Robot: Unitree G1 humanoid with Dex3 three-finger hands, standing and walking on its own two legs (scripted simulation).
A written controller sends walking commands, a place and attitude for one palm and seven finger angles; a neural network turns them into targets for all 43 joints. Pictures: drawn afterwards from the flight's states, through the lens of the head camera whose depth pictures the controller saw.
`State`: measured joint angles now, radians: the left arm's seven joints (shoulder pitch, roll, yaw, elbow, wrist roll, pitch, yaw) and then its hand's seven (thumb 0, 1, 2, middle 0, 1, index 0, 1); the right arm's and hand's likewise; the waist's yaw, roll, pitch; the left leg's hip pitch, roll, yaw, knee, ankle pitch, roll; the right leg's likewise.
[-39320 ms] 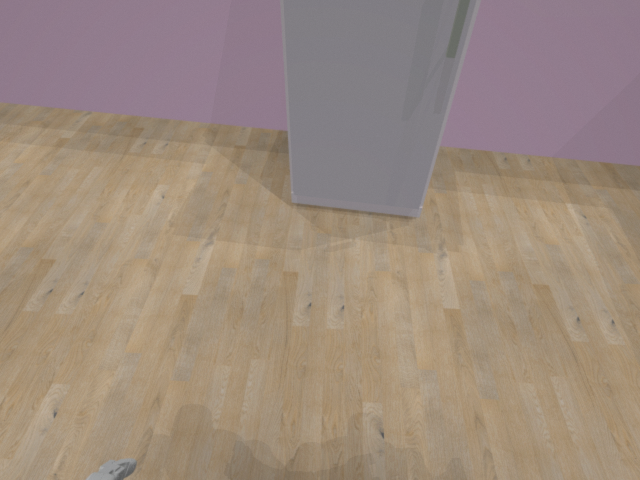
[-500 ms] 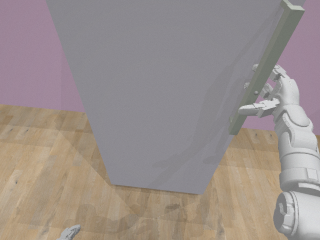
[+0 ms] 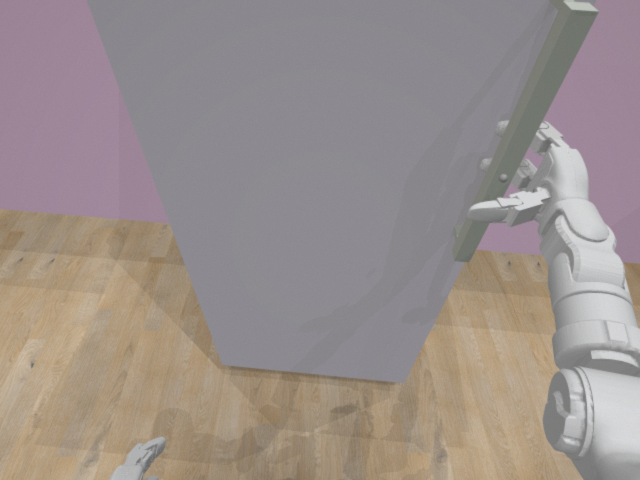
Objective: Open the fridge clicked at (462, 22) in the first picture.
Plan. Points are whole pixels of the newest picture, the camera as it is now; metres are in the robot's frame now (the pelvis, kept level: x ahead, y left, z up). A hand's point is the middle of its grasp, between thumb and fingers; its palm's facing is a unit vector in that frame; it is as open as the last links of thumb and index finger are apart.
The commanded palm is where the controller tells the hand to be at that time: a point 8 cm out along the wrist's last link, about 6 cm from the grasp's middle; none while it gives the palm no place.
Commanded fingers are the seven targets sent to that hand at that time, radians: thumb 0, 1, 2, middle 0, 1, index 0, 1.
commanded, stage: slide the fingers in behind the handle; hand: right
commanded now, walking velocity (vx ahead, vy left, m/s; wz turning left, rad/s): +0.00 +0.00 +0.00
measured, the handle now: (499, 154) +0.50 -0.18 +0.18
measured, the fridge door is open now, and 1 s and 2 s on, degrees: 0 0 0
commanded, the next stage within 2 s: grip the handle and tug to test in 0.18 s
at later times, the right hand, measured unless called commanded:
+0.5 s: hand (503, 176) +0.44 -0.17 +0.18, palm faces +0.03 +1.00 +0.01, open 12.8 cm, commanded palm +0.42 -0.22 +0.18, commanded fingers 0.00 -0.06 -0.54 0.36 1.28 0.36 1.28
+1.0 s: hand (496, 176) +0.45 -0.17 +0.18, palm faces +0.01 +1.00 +0.01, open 6.0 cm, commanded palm +0.42 -0.22 +0.18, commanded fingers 0.00 -0.90 -0.90 0.45 1.40 0.45 1.40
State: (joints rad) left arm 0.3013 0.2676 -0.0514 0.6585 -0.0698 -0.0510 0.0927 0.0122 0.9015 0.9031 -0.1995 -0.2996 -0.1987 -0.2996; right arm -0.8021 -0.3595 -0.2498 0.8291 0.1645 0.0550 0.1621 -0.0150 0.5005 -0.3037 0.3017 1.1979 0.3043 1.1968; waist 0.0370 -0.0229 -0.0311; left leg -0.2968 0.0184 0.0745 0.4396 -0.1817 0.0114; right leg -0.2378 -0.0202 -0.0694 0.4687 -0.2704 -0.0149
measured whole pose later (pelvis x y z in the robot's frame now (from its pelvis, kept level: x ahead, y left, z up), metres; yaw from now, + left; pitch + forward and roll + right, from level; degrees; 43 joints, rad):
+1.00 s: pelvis +0.00 +0.00 +0.00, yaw +0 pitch +2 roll +0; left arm 0.30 0.26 -0.05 0.66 -0.06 -0.04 0.09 0.01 0.90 0.90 -0.20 -0.30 -0.20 -0.30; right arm -0.79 -0.34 -0.26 0.80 0.16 0.06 0.17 0.00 -0.62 -0.81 0.40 1.36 0.41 1.37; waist 0.03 -0.03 -0.03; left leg -0.29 0.01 0.07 0.43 -0.18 0.01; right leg -0.22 -0.02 -0.07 0.45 -0.27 -0.01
